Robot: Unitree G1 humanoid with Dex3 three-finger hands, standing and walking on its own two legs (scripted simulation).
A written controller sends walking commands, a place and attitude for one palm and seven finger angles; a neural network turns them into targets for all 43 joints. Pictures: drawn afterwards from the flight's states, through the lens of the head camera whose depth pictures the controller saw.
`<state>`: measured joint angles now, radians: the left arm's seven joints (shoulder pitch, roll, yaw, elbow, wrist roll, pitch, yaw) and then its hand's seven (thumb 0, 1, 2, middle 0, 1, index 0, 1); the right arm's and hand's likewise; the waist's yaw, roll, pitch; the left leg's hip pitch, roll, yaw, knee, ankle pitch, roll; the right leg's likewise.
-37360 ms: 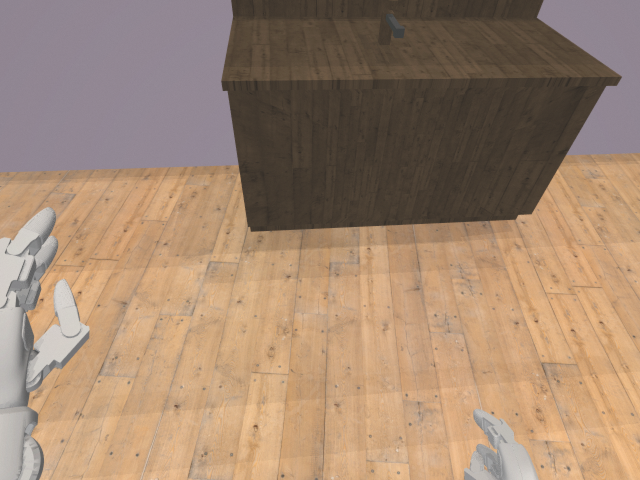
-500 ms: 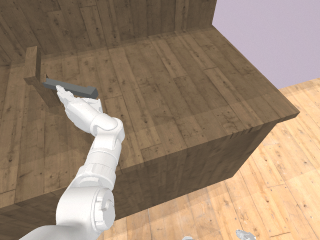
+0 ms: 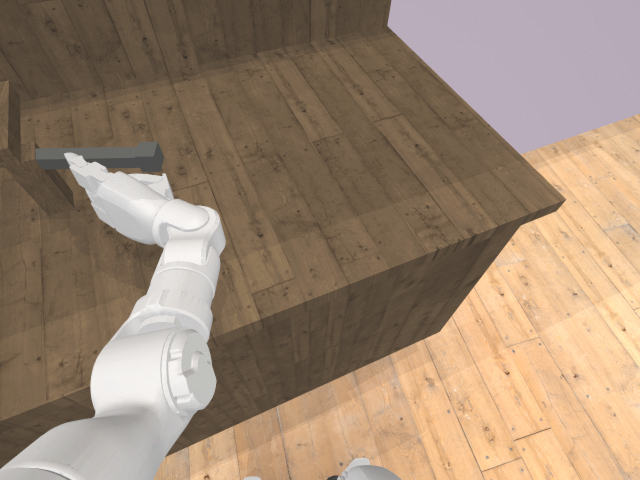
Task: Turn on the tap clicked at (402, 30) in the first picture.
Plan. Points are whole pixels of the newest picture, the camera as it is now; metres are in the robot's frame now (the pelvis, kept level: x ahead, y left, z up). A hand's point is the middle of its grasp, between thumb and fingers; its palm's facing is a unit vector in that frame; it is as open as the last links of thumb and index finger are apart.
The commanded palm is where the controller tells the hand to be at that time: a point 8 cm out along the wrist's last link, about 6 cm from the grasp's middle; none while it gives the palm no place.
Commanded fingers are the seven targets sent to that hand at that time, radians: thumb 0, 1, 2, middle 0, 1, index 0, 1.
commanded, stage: lift the hand up off the lever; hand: left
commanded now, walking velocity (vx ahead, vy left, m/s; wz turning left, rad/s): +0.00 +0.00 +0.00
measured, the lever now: (149, 157) +0.52 +0.20 +0.09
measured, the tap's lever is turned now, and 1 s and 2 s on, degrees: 69 75 75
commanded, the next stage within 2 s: none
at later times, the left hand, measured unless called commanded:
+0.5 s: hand (147, 176) +0.48 +0.19 +0.10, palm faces +0.82 -0.56 -0.10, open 7.8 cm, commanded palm +0.43 +0.20 +0.10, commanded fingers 0.00 0.90 0.90 -0.15 -0.15 -0.15 -0.15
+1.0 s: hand (146, 169) +0.48 +0.19 +0.11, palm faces +0.82 -0.57 -0.11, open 7.8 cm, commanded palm +0.42 +0.20 +0.12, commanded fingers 0.00 0.90 0.90 -0.15 -0.15 -0.15 -0.15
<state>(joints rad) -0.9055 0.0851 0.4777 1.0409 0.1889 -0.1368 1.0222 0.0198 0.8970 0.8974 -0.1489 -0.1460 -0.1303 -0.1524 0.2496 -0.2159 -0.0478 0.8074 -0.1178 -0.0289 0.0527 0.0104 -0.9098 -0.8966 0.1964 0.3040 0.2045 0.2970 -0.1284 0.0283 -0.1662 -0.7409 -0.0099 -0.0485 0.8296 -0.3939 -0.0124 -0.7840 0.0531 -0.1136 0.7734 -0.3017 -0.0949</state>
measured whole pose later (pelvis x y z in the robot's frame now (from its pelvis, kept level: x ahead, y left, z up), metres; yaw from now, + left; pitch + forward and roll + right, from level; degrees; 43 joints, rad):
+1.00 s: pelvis +0.02 +0.02 +0.01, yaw +0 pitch +14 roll -1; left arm -0.82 0.00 0.38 0.85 0.13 -0.01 0.98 0.02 0.90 0.90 -0.15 -0.15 -0.15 -0.15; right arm 0.23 -0.20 -0.05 0.80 -0.12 -0.01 0.08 0.01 -0.91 -0.90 0.20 0.30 0.20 0.30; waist -0.07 0.04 -0.16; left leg -0.60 -0.03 -0.05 0.76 -0.40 0.01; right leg -0.64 0.04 -0.11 0.70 -0.31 -0.07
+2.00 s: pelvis +0.02 +0.00 +0.03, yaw +0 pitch +10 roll +0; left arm -0.78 0.00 0.35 0.71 0.09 0.13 0.95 0.02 0.90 0.90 -0.15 -0.15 -0.15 -0.15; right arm 0.21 -0.21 -0.05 0.80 -0.08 0.00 0.04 0.01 -0.91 -0.90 0.20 0.30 0.20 0.30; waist -0.04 0.04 -0.13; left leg -0.45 -0.02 -0.05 0.62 -0.34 -0.01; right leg -0.51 0.05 -0.10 0.59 -0.27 -0.09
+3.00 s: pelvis +0.01 +0.01 +0.05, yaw -3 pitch -4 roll +0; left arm -0.13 0.29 0.13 0.16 -0.09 0.00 0.18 0.02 0.89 0.90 -0.16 -0.18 -0.17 -0.18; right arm 0.21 -0.25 -0.01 0.66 0.04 0.02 -0.04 0.01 -0.91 -0.90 0.19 0.30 0.20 0.30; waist 0.00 0.06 0.03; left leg -0.07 0.00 0.01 0.40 -0.26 0.01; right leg -0.14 0.07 -0.04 0.38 -0.17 -0.08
